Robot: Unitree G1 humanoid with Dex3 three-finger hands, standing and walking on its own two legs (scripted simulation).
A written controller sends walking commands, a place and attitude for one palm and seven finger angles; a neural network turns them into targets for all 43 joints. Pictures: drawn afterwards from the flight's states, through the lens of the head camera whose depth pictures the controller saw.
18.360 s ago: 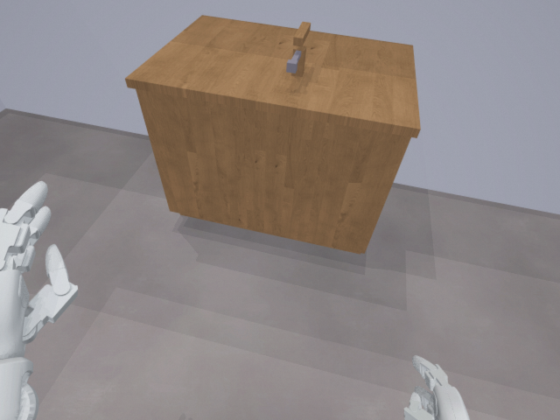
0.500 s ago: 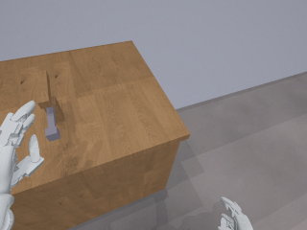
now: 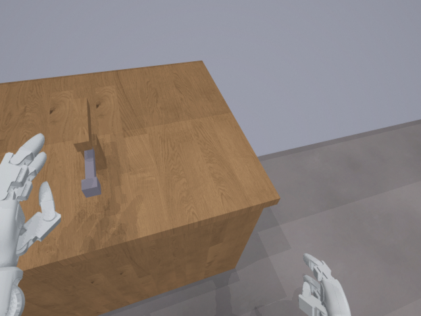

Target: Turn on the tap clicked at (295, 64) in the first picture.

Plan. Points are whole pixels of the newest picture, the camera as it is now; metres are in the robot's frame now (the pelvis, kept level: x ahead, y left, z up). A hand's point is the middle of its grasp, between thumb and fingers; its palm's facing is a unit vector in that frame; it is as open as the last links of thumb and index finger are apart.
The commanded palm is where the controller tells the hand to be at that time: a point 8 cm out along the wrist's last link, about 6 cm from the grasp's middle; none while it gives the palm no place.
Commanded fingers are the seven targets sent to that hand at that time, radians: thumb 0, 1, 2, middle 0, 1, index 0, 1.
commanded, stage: come to a stop and stand still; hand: left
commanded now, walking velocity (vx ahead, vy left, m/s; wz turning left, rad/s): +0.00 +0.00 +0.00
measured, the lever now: (91, 187) +0.32 +0.27 +0.04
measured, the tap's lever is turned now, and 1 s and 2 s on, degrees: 0 0 0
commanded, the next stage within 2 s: look again from close up in 0.44 s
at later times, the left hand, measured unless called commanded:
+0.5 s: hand (41, 213) +0.20 +0.25 +0.16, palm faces +0.38 -0.85 -0.36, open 7.4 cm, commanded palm +0.14 +0.28 +0.18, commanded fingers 0.00 0.90 0.90 -0.20 -0.30 -0.20 -0.30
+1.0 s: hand (32, 203) +0.21 +0.26 +0.18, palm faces +0.40 -0.79 -0.45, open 7.4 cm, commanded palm +0.14 +0.27 +0.18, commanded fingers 0.00 0.90 0.90 -0.20 -0.30 -0.20 -0.30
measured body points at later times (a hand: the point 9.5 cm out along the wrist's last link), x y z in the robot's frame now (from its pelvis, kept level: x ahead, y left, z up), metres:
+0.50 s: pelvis -0.01 +0.00 +0.00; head +0.02 +0.02 +0.45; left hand +0.18 +0.29 +0.18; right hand +0.16 -0.23 -0.07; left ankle -0.01 +0.06 -0.74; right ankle +0.00 -0.14 -0.74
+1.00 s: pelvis -0.02 -0.01 +0.00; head +0.01 +0.02 +0.45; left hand +0.18 +0.30 +0.20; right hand +0.16 -0.23 -0.07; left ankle -0.01 +0.06 -0.74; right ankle +0.00 -0.14 -0.74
